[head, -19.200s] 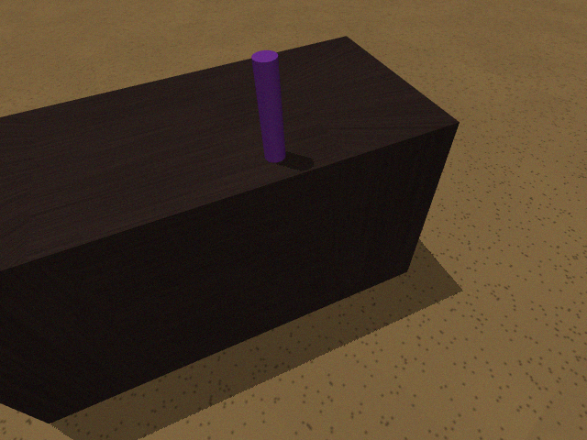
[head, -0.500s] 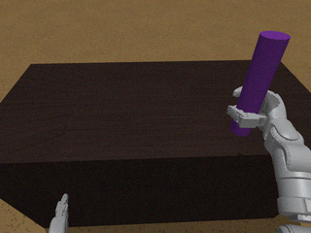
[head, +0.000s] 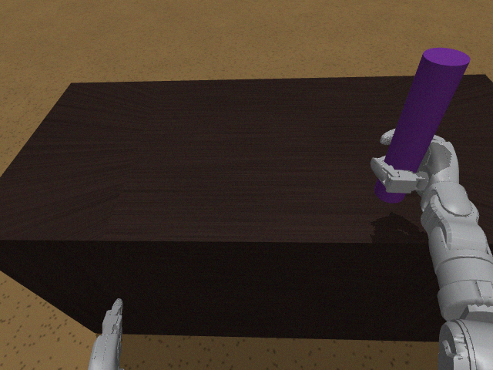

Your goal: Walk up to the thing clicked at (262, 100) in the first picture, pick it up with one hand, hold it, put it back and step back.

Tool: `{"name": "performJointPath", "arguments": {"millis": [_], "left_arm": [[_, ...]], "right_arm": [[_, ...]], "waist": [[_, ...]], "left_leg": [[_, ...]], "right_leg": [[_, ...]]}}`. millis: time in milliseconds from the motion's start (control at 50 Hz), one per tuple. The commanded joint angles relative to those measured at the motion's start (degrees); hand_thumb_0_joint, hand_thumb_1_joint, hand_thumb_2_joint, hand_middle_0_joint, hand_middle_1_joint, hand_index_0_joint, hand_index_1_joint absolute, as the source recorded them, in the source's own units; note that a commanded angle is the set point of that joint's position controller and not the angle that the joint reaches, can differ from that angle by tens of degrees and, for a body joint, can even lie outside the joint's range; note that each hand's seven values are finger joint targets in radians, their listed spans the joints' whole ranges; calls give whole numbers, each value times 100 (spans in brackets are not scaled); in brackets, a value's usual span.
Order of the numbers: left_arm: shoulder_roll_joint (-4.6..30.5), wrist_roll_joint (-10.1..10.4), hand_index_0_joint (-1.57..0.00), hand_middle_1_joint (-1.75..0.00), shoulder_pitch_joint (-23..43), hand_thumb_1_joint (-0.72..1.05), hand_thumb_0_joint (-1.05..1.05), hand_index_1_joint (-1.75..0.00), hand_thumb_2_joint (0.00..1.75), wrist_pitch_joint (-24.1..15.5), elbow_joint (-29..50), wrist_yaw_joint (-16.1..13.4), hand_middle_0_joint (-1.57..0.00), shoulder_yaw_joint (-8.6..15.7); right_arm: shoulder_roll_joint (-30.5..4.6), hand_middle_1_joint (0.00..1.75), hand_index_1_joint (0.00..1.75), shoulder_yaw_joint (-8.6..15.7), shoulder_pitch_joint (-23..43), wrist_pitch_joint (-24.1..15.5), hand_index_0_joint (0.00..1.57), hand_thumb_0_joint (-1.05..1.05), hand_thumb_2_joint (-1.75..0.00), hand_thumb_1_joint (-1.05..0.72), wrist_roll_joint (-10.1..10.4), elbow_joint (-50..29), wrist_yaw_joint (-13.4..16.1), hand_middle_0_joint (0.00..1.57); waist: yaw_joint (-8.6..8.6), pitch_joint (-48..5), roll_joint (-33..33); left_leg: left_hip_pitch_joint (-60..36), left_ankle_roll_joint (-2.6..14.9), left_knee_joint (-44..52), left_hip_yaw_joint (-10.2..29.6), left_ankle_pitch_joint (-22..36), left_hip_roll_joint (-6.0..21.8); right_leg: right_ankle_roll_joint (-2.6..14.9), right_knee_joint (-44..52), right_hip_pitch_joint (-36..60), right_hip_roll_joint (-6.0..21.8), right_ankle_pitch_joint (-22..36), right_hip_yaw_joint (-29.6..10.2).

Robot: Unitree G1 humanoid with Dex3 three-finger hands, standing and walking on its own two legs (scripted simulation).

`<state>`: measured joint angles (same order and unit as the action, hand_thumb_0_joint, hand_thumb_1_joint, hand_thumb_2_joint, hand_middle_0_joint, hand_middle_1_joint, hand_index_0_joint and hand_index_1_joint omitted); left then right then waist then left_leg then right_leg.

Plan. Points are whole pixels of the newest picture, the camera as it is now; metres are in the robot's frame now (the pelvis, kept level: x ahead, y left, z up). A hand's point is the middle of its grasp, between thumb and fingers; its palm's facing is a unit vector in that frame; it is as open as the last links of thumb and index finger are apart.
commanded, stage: crouch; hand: right
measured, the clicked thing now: (412, 137) +0.43 -0.20 +0.16
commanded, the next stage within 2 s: lower in 0.26 s
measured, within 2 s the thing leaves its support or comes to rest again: rests again in 1.10 s
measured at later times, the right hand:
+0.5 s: hand (383, 170) +0.44 -0.18 +0.08, palm faces +0.11 +0.99 +0.01, open 7.0 cm
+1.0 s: hand (372, 189) +0.44 -0.18 +0.02, palm faces +0.10 +1.00 +0.01, open 6.9 cm
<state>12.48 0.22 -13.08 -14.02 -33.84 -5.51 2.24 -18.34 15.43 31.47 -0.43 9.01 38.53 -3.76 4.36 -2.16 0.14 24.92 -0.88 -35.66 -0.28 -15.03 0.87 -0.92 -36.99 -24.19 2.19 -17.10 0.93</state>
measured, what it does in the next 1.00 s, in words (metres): stands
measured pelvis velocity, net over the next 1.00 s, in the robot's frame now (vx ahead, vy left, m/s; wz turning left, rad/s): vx -0.01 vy -0.01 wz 0.02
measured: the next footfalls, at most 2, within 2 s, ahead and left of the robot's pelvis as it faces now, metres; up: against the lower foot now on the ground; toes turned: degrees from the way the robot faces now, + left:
none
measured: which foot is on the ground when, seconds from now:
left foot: down 0.00-1.00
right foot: down 0.00-1.00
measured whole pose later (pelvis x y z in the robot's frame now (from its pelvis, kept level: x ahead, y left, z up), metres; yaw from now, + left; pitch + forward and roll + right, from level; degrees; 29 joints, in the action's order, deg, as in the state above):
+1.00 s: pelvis -0.01 -0.01 -0.03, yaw +1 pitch +12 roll +1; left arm 12.4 -1.7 -17.0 -9.4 -19.2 -2.8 1.8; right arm -19.7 19.6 36.3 -19.0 5.2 56.3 -4.7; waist 8.3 -4.8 -1.5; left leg 41.6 -1.3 -48.0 0.2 -18.9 0.0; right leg -0.4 -51.2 -41.4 3.1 -22.3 0.9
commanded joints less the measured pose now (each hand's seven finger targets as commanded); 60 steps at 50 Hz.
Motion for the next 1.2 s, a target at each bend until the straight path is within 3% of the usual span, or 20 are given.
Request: {"name": "performJointPath", "arguments": {"millis": [0,160,220,320,400,480,540,580,640,700,740,760,800,860,900,960,1020,1060,1140,1180], "left_arm": [[807,11,-6,-5,158,-54,0,-5,4,-250,830,-7,-6,323],[909,5,-6,-5,299,-54,0,-5,4,-65,1384,43,-6,406],[728,10,-6,-5,52,-53,0,-5,4,-20,1322,63,-5,300],[1100,-11,-6,-5,610,-54,0,-5,4,-38,2210,-3,-5,478],[816,33,-5,-5,43,-55,0,-5,6,21,1868,35,-5,294],[781,-17,-5,-5,-418,-55,0,-5,5,129,1144,95,-6,429],[929,-33,-6,-5,279,-54,0,-5,4,46,2238,143,-6,400],[616,-40,-6,-5,-575,-54,0,-5,4,174,1404,205,-6,286],[1081,-55,-6,-5,-6,-55,0,-5,5,81,2403,155,-6,549],[774,-70,-6,-5,-150,-55,0,-6,5,111,1988,205,-6,438],[1058,-108,-5,-5,437,-57,0,-6,6,-10,2673,128,-6,520],[1000,-125,-5,-5,-81,-56,0,-5,6,68,2266,129,-6,509],[699,-113,-5,-5,-265,-55,0,-6,6,95,2214,215,-6,272],[947,-160,-5,-5,-254,-55,0,-5,5,116,2201,149,-6,436],[770,-172,-6,-5,-637,-53,0,-5,4,164,1924,233,-6,380],[883,-189,-6,-5,-110,-54,0,-5,4,84,2813,226,-6,315],[964,-202,-6,-5,-474,-54,0,-5,4,123,2627,240,-6,532],[1239,-207,-5,-5,-209,-55,0,-5,5,76,3052,197,-6,652],[765,-203,-5,-5,-390,-55,0,-5,5,62,2986,284,-5,288],[949,-218,-5,-5,-317,-55,0,-5,5,45,3248,250,-5,390]], "right_arm": [[-1455,138,138,369,3461,-958,134,0,-128,-47,150,-1724,-136,132],[-1889,142,142,709,3727,-1411,138,0,-131,-53,130,-2020,-8,137],[-1417,142,142,494,3197,-1419,138,0,-131,-49,91,-1289,27,136],[-1533,140,140,384,3688,-1611,136,0,-129,-49,22,-1661,12,134],[-949,143,143,159,2968,-1591,138,0,-133,-51,82,-799,-102,136],[-1202,143,144,388,2967,-1740,138,0,-133,-49,62,-354,-200,136],[-1727,143,143,667,3608,-2011,137,0,-133,-49,5,-1138,-206,135],[-1312,143,143,455,3006,-2006,137,0,-132,-50,-1,-405,-242,135],[-2078,144,144,846,3856,-2287,138,0,-133,-50,-30,-1405,-186,136],[-1113,144,144,372,3458,-2296,139,0,-134,-51,12,-448,-274,137],[-2104,144,144,866,4322,-2529,138,0,-133,-51,-85,-1467,-152,136],[-2090,145,145,818,4085,-2510,139,0,-134,-50,-134,-1152,-121,136],[-841,145,145,209,3196,-2397,138,0,-134,-48,-57,149,-190,136],[-2139,145,145,800,4100,-2600,139,0,-135,-48,-218,-681,-63,137],[-1250,148,148,423,3385,-2501,140,0,-137,-46,-164,363,-126,137],[-1923,146,146,774,4082,-2682,138,0,-135,-45,-227,-438,-43,136],[-1408,145,145,596,3583,-2618,137,0,-134,-45,-208,309,-82,135],[-1892,142,142,767,4031,-2703,135,0,-132,-46,-244,-164,-78,133],[-1222,140,140,457,3839,-2716,134,0,-130,-44,-200,146,-126,132],[-1732,140,140,664,4119,-2799,133,0,-130,-43,-256,-187,-99,131]], "waist": [[68,-2439,504],[-52,-2685,659],[55,-2217,571],[154,-3361,370],[232,-2637,190],[290,-2007,366],[195,-3078,433],[252,-2294,589],[235,-3640,727],[406,-2754,534],[201,-3920,813],[211,-3587,965],[422,-2616,426],[240,-3322,1060],[425,-2408,737],[297,-3423,873],[502,-2820,566],[472,-3346,680],[456,-2913,537],[376,-3364,744]], "left_leg": [[-557,59,327,-102,1384,-142],[-741,80,233,-74,1443,-176],[-438,95,272,-105,1123,-228],[-835,48,72,-69,1825,-200],[-474,46,78,-108,1666,-218],[49,43,-54,-34,1554,-182],[-248,43,-235,2,1769,-176],[174,72,-301,0,1485,-194],[-300,48,-426,41,1877,-167],[421,61,-519,26,1430,-201],[-22,78,-622,49,1521,-172],[171,91,-627,34,1362,-186],[546,80,-573,-43,925,-253],[531,111,-700,-29,946,-239],[1041,118,-710,-100,561,-290],[570,108,-829,-67,827,-256],[881,95,-861,-71,662,-272],[782,98,-886,-92,653,-266],[1030,106,-966,-105,411,-281],[906,117,-1061,-108,574,-280]], "right_leg": [[94,369,1177,-108,1245,-44],[58,265,1026,-108,1352,-5],[55,301,873,-60,1081,-46],[82,25,1259,-70,1792,-40],[94,75,987,-60,1680,-63],[117,-111,464,-93,1505,5],[100,-308,740,-82,1803,-1],[83,-350,366,-97,1545,11],[93,-551,815,-121,1821,9],[117,-671,228,-105,1400,-57],[100,-729,539,-109,1434,-44],[91,-732,483,-108,1295,-43],[118,-671,-85,-99,783,-113],[69,-696,220,-85,877,-86],[65,-665,-186,-53,557,-161],[68,-775,44,-74,760,-122],[106,-838,-317,-89,482,-142],[101,-858,-99,-57,481,-164],[105,-901,-462,-66,241,-200],[72,-963,-236,-55,471,-179]]}}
